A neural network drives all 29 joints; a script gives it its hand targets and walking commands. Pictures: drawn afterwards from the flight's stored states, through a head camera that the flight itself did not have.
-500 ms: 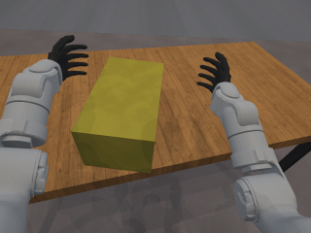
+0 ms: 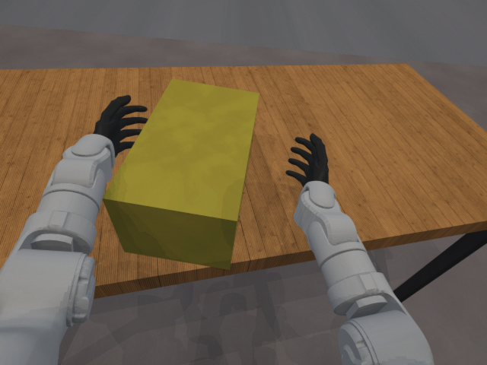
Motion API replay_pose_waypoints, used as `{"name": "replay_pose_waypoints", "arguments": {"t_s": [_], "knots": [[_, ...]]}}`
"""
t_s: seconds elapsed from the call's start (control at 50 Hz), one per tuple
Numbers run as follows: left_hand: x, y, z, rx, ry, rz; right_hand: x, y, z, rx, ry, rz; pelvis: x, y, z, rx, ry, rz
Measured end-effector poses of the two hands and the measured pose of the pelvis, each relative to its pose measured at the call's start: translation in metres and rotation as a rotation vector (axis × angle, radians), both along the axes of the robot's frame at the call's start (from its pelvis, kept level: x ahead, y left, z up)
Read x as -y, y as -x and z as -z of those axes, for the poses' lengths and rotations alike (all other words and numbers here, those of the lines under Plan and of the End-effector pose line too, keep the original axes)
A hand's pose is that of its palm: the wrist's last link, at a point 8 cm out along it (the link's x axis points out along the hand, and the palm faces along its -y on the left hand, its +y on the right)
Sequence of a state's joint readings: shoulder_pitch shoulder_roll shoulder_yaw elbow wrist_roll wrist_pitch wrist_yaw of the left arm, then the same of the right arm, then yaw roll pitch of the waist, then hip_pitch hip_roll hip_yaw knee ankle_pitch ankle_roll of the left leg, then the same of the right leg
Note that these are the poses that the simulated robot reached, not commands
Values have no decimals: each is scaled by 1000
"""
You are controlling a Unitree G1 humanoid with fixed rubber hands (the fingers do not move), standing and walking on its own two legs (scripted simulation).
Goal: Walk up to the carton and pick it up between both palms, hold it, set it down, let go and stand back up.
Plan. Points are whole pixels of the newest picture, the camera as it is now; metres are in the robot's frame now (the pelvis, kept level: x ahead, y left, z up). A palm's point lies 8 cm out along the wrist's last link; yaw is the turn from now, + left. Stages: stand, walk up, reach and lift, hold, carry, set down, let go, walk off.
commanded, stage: reach and lift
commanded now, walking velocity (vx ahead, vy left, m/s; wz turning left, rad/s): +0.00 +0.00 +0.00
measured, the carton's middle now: (198, 165) +0.47 +0.02 +0.07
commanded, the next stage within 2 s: none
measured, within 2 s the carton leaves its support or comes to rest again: neither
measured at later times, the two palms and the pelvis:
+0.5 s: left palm (111, 138) +0.47 +0.16 +0.14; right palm (292, 167) +0.39 -0.13 +0.13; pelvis +0.00 +0.01 +0.00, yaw +0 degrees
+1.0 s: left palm (120, 137) +0.46 +0.14 +0.14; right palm (285, 173) +0.39 -0.12 +0.12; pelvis -0.01 +0.02 +0.00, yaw +1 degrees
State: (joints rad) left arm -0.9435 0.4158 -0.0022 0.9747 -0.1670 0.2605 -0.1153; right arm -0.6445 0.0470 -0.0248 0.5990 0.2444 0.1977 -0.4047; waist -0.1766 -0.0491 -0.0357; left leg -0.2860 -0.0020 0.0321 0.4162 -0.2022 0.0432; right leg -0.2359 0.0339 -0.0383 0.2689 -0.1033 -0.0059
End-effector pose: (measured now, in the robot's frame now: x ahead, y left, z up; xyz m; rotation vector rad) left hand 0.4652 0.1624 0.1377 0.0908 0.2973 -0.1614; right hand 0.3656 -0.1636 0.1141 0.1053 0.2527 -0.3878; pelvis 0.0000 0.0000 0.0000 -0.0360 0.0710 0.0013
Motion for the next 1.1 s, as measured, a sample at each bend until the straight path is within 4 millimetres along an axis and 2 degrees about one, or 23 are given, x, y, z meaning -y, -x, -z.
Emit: {"name": "replay_pose_waypoints", "arguments": {"t_s": [0.06,0.28,0.38,0.62,1.1], "knots": [[-1,1,2,2,5,-4,1,0,2,1,15,18,0,2,1,-16,1,5],[1,-1,1,3,-6,-4,-3,-15,-17,18,27,23,-6,4,3,-35,8,0],[3,-2,-2,18,-26,1,-15,-21,-19,12,10,8,-9,3,4,-42,13,-3],[10,-3,-7,63,-32,11,-52,-27,-8,17,-23,0,-14,1,5,-51,26,-18],[20,1,-7,71,-57,9,-46,-20,-3,63,-8,41,-19,5,3,-1,20,-28]]}}
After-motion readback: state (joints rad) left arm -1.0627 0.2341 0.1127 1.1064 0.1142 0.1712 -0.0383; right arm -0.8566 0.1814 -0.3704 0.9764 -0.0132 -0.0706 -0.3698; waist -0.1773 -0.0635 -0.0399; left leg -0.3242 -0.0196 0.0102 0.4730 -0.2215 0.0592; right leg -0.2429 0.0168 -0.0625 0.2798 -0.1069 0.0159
